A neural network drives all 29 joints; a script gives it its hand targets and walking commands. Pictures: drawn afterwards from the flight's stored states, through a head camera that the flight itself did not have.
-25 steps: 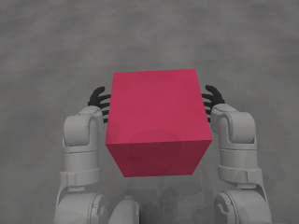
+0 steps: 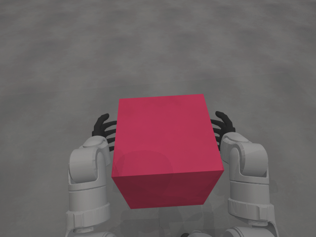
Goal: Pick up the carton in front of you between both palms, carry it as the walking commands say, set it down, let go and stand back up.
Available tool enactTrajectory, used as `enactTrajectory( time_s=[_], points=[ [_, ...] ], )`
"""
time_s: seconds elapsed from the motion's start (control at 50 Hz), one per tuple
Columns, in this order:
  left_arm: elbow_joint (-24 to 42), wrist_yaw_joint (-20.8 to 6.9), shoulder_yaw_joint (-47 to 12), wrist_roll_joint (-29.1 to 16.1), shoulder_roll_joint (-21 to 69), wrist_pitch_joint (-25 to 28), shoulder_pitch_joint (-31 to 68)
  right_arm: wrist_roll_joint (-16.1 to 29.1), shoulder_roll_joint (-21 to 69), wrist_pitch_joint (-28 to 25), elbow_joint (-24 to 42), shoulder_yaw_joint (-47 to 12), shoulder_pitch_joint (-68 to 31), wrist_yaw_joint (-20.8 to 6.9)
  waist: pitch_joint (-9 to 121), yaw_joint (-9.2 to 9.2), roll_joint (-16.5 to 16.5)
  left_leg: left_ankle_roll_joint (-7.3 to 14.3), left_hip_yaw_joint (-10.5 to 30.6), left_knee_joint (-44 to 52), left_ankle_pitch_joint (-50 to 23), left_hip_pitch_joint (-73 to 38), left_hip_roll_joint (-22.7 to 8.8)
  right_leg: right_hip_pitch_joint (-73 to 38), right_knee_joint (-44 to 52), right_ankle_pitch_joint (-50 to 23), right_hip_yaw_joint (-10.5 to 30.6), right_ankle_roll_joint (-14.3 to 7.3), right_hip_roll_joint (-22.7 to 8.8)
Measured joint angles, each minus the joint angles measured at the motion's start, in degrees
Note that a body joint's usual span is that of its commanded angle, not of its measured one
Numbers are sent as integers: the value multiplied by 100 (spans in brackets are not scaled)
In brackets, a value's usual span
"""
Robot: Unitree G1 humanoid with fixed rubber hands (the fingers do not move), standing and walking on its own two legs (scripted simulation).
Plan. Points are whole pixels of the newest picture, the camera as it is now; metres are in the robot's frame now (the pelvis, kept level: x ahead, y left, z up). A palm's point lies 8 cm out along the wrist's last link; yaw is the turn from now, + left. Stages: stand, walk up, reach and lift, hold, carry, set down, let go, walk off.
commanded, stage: carry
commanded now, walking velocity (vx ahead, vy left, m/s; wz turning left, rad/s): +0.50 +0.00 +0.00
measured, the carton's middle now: (164, 155) +0.32 +0.00 +0.02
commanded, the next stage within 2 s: none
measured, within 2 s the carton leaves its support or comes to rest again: neither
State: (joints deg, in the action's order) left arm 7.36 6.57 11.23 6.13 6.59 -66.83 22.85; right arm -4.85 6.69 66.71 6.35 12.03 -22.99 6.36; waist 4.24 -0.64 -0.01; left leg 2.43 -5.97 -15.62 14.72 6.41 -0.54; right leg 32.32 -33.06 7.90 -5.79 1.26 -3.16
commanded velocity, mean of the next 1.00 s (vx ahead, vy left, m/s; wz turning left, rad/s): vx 0.07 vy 0.00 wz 0.00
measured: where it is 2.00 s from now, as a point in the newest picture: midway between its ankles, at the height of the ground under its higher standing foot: (160, 234)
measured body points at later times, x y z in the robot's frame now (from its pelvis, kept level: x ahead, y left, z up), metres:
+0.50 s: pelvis +0.27 +0.00 -0.02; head +0.23 +0.01 +0.43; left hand +0.54 +0.16 +0.07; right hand +0.54 -0.14 +0.07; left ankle +0.35 +0.09 -0.75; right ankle +0.17 -0.12 -0.75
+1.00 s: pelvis +0.30 -0.01 -0.02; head +0.27 -0.02 +0.43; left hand +0.58 +0.13 +0.06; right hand +0.57 -0.17 +0.06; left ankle +0.35 +0.10 -0.75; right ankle +0.17 -0.12 -0.75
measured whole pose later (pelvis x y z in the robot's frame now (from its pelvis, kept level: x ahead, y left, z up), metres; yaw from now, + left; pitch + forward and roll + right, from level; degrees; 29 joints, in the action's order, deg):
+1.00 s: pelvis +0.30 -0.01 -0.02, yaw -1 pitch +3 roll +1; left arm 17.1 4.1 6.0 7.2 7.6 -69.4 8.5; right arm -7.0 7.5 69.6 17.2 5.6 -7.9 4.6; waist 8.3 -0.5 -0.8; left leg 1.3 -12.1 -33.6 12.9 23.4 -4.4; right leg 5.6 -29.9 27.1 -8.6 1.3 -4.3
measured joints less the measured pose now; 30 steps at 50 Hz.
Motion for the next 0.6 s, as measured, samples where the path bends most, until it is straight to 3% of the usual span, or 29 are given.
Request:
enactTrajectory(
  time_s=[0.08, 0.14, 0.2, 0.24, 0.32, 0.44, 0.5, 0.6],
  points=[
    [585, -169, -45, -6, 180, -36, -602, -176, 254, 56, 643, -108, 627, -147, 278, 37, 2, -200, 46, -620, 792, -326, -75, -781, 1101, -429, -403, -102, 126],
    [571, -201, -351, 76, 207, 5, -913, -180, 143, 129, 870, -211, 1061, -210, 387, 128, 230, -249, 208, -2890, 1135, 492, -246, -888, 620, -2, -589, -463, 240],
    [606, -202, -511, 68, 139, -161, -1164, -184, 100, 280, 944, -370, 1359, -196, 374, 154, 124, -189, 226, -4353, 1105, 1486, -160, -1262, 770, 234, -582, -428, 182],
    [713, -202, -545, 55, 117, -223, -1309, -182, 85, 340, 982, -466, 1441, -186, 347, 168, 86, -228, 134, -4116, 940, 1904, -221, -1568, 1053, 256, -549, -414, 170],
    [898, -205, -545, 32, 102, -217, -1416, -193, 82, 320, 1081, -568, 1483, -186, 295, 181, 43, -329, -12, -2738, 408, 2274, -300, -2069, 1349, 404, -471, -347, 119],
    [1052, -219, -583, 35, 100, -222, -1434, -199, 80, 339, 1265, -595, 1513, -185, 362, 134, 92, -379, -384, -994, -1415, 1814, -323, -2612, 846, 1221, -416, -98, 98],
    [957, -235, -460, 64, 79, -270, -1356, -223, 92, 273, 1013, -643, 1416, -189, 445, 104, -214, 79, -586, -1198, -815, 1663, -162, -2529, 219, 1592, -252, 56, -150],
    [802, -236, -388, 122, 83, -342, -1301, -227, 104, 274, 735, -606, 1320, -195, 468, 93, -305, 77, -694, -1217, -537, 1561, -137, -2727, 652, 1613, -121, 172, -208]
  ],
)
